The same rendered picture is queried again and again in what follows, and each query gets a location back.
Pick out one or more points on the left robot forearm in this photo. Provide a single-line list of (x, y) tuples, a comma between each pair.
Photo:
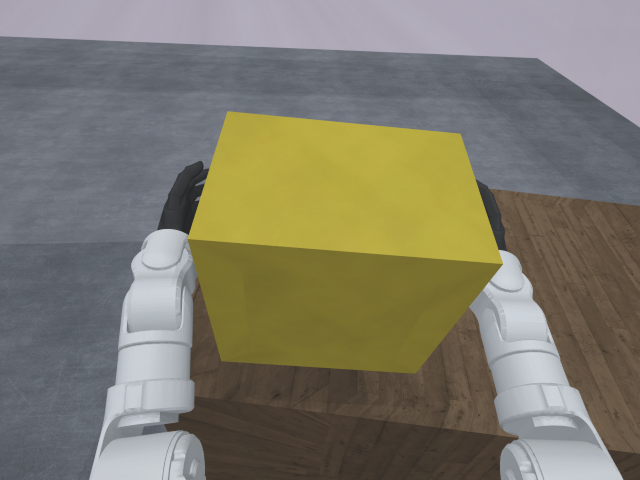
[(153, 383)]

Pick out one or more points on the robot left hand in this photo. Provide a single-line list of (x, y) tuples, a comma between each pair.
[(180, 207)]

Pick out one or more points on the pedestal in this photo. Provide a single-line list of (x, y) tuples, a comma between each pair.
[(279, 422)]

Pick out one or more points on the right robot upper arm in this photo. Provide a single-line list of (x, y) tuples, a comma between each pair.
[(537, 459)]

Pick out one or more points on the right robot forearm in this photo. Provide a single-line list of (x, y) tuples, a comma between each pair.
[(534, 399)]

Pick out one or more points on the robot right hand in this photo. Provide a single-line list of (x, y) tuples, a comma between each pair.
[(493, 214)]

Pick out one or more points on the carton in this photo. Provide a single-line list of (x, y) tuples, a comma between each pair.
[(338, 245)]

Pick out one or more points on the left robot upper arm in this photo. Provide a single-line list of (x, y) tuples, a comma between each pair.
[(175, 455)]

